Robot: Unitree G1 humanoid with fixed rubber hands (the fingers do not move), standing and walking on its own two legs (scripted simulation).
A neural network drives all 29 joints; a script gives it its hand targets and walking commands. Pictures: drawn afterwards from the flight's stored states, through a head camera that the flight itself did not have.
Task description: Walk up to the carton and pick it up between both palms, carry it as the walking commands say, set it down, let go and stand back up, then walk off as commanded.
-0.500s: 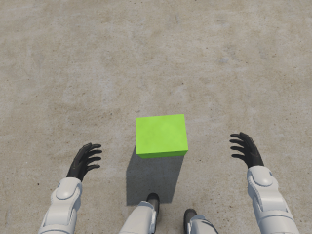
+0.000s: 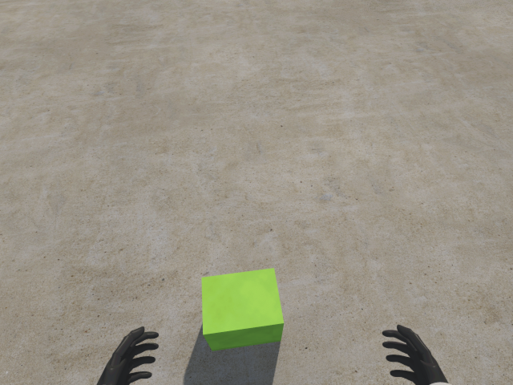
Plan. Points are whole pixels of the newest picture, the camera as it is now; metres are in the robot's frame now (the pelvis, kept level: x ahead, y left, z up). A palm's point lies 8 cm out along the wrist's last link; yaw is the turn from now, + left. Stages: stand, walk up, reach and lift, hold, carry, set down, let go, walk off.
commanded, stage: let go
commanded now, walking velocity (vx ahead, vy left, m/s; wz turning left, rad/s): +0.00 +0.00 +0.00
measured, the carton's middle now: (242, 310) +0.45 +0.09 -0.66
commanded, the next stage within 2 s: stand in 0.28 s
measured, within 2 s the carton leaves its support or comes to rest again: neither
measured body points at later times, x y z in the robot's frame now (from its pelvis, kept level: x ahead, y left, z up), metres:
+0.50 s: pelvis +0.04 +0.02 +0.00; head -0.01 +0.03 +0.44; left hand +0.13 +0.28 -0.11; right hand +0.11 -0.23 -0.12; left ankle +0.01 +0.12 -0.74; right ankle -0.05 -0.10 -0.74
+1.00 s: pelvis +0.05 +0.03 -0.01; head +0.01 +0.03 +0.44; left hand -0.02 +0.25 -0.17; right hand +0.04 -0.18 -0.17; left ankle +0.01 +0.12 -0.74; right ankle -0.05 -0.10 -0.74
